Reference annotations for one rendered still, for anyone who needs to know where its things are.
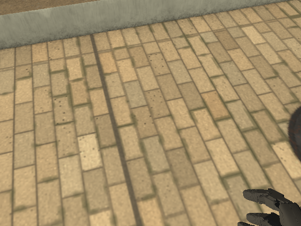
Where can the robot right hand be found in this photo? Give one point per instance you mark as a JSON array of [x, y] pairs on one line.
[[289, 212]]

